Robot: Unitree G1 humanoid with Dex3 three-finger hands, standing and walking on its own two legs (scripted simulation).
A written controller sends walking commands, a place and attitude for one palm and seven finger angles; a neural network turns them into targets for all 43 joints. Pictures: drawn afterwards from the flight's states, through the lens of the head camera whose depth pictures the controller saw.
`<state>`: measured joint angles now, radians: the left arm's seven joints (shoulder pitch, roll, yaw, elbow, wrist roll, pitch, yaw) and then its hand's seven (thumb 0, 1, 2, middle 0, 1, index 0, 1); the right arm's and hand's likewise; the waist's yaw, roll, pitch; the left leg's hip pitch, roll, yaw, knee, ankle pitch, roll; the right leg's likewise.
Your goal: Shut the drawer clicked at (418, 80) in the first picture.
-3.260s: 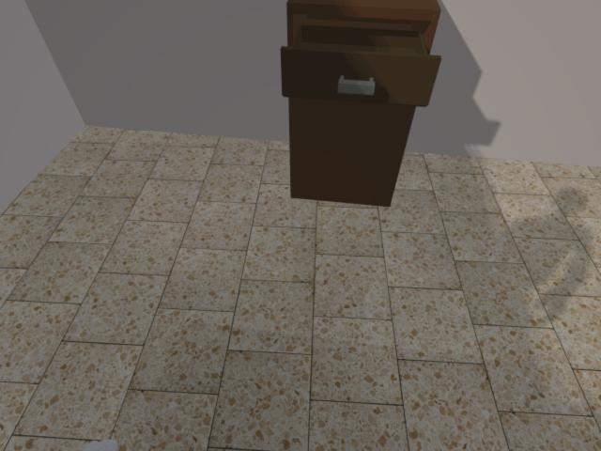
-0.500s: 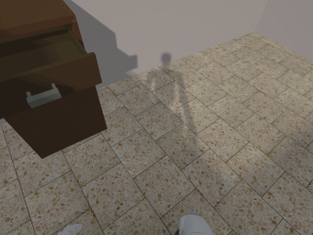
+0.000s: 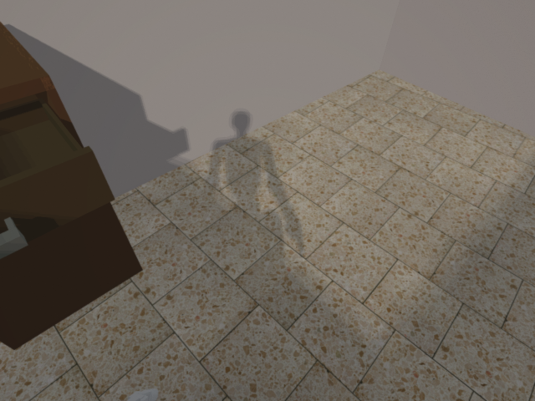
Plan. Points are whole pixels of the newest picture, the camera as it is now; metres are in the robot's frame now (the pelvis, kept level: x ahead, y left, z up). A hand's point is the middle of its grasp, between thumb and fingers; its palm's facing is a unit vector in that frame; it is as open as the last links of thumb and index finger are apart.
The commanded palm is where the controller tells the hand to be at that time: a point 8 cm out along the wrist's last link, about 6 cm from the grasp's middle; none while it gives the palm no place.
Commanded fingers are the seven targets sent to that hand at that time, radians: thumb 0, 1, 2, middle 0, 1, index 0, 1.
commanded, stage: turn to face it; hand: left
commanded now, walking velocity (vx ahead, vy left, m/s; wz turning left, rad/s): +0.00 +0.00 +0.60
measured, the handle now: out of the picture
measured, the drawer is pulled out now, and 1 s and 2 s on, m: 0.28 0.28 0.28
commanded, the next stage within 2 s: take the last steps up to it in 1.16 s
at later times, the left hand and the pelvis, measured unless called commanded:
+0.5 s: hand out of the picture +0.01 +0.20 -0.15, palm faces +0.31 -0.90 -0.31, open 7.4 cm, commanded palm none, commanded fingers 0.00 0.90 0.90 -0.20 -0.30 -0.20 -0.30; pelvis +0.01 -0.03 +0.00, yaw +16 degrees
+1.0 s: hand out of the picture -0.10 +0.22 -0.17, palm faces +0.56 -0.79 -0.24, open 7.4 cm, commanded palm none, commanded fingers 0.00 0.90 0.90 -0.20 -0.30 -0.20 -0.30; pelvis -0.02 +0.01 +0.01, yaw +32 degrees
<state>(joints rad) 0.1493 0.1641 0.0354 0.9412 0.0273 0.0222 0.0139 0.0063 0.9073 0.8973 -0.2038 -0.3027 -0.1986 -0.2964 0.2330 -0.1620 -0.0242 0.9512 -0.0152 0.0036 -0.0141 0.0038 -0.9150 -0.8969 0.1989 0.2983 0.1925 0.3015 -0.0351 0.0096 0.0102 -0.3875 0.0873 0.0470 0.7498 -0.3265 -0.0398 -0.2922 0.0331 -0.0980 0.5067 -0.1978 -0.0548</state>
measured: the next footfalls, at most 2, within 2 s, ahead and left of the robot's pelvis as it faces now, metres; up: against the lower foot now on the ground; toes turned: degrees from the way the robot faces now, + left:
left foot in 0.04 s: +0.08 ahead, +0.12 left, +0.00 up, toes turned +5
right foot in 0.42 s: +0.06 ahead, -0.14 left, +0.00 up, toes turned +11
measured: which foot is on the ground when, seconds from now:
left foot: up 0.00-0.02, down 0.04-0.42, up 0.44-0.80, down 0.82-1.00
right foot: down 0.00-0.06, up 0.08-0.40, down 0.42-0.82, up 0.84-1.00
